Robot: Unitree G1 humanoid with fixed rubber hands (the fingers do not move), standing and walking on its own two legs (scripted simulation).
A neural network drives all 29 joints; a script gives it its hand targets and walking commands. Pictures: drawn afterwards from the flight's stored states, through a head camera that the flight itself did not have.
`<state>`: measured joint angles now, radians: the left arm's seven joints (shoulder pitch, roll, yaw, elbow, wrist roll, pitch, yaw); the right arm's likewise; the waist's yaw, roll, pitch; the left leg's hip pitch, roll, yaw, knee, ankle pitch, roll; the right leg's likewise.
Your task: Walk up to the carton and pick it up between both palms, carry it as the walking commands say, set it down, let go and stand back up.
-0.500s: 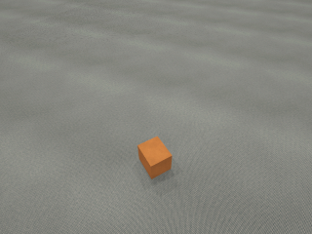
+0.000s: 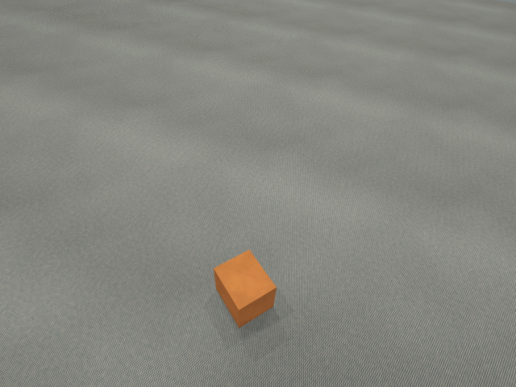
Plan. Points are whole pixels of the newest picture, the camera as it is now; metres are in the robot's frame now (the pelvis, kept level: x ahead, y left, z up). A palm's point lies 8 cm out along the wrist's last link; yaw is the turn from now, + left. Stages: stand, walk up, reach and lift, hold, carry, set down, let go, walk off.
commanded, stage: walk up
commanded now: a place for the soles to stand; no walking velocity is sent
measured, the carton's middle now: (244, 288) +0.63 +0.05 -0.68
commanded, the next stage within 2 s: none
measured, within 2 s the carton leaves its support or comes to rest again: neither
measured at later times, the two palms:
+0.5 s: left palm (132, 382) +0.18 +0.22 -0.13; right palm out of the picture +0.13 -0.28 -0.13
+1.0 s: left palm out of the picture +0.14 +0.23 -0.13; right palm out of the picture +0.08 -0.29 -0.13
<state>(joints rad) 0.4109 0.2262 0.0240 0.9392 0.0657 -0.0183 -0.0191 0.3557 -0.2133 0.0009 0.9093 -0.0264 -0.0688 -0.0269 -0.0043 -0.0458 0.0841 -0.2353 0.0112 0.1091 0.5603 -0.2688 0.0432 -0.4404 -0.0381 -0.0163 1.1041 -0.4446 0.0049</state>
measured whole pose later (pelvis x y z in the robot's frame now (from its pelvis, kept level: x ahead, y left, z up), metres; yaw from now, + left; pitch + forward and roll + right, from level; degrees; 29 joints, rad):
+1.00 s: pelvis +0.08 -0.03 +0.00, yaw +0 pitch -2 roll +1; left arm 0.24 0.29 0.01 0.93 0.06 0.04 -0.03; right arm 0.36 -0.24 0.01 0.96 -0.03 -0.02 -0.05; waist -0.01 -0.03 0.04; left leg -0.13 0.05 0.06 0.54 -0.39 -0.01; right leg -0.44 -0.06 -0.02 0.78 -0.37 0.02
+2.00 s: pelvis +0.27 -0.28 -0.01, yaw +31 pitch -2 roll +0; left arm 0.17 0.23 0.00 0.78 0.01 0.00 0.02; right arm 0.23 -0.29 -0.05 0.77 -0.02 0.03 0.00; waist -0.01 0.04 0.06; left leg -0.38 -0.01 -0.01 0.84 -0.49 0.00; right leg -0.31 -0.11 -0.13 0.65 -0.30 0.02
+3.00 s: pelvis +0.32 -0.23 +0.00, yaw +44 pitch -1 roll +0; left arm 0.31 0.24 -0.01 0.83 0.03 -0.02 0.01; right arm 0.35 -0.23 0.00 0.87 -0.03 -0.03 -0.01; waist -0.03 -0.03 0.07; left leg -0.18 -0.07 -0.08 0.52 -0.32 0.04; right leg -0.38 -0.03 -0.06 0.67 -0.33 -0.02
